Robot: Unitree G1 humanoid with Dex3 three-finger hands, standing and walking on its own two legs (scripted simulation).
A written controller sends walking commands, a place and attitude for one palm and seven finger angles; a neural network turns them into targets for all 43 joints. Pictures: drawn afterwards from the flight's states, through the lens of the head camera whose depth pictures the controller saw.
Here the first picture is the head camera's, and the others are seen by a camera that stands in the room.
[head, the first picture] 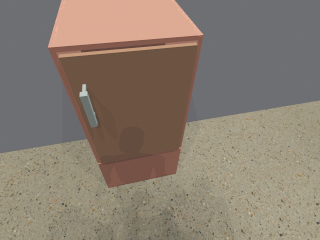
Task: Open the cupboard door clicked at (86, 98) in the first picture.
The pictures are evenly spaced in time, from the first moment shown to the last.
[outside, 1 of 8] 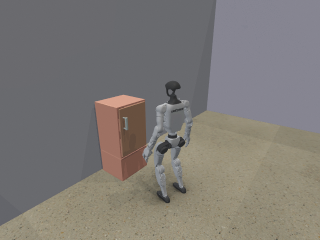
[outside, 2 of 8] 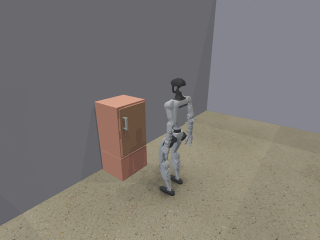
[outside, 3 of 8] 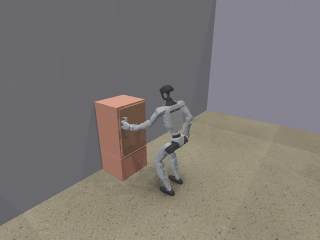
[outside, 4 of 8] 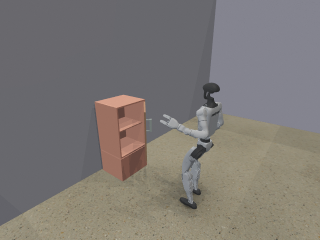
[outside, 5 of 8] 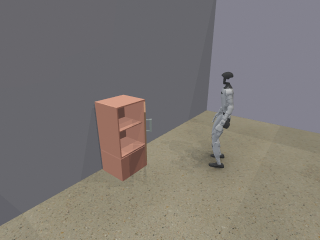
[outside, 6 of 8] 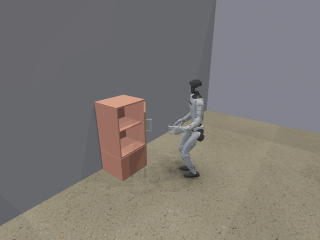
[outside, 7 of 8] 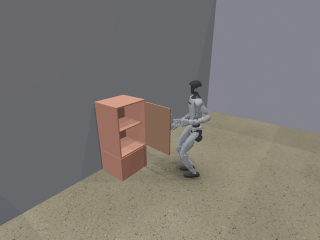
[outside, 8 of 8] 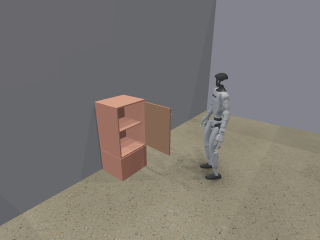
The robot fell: no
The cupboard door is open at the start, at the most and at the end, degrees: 0 86 86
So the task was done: yes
